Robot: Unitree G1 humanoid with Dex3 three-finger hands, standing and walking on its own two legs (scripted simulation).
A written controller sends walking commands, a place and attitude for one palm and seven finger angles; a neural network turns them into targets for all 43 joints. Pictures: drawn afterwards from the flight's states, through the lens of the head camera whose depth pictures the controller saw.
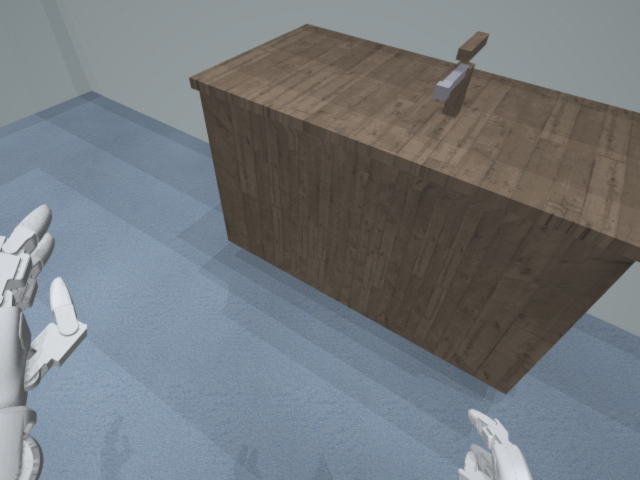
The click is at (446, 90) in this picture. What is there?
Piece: tap's lever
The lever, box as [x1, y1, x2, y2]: [433, 81, 451, 100]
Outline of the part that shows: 439,81 435,86 433,97 444,100 449,94 451,84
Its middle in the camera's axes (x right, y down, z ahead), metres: +0.26 -0.32 +0.83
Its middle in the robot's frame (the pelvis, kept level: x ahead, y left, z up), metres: +0.85 -0.21 +0.11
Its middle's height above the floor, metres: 0.88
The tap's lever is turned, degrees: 0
